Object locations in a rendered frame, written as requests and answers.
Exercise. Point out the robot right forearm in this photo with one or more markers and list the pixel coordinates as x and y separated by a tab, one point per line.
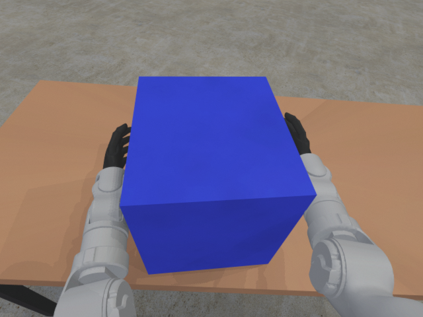
327	216

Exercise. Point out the robot left forearm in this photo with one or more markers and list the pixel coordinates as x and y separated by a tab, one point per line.
103	249

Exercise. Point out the carton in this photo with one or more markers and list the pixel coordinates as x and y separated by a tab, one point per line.
213	178

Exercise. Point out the right robot hand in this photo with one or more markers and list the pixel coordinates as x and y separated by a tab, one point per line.
298	134

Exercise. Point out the left robot hand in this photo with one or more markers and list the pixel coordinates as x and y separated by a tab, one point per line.
114	156

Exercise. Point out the table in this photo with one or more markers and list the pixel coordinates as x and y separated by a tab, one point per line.
53	146

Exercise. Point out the robot left upper arm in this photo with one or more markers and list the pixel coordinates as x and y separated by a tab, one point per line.
107	298

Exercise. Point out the robot right upper arm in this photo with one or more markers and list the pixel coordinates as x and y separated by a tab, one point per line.
357	280

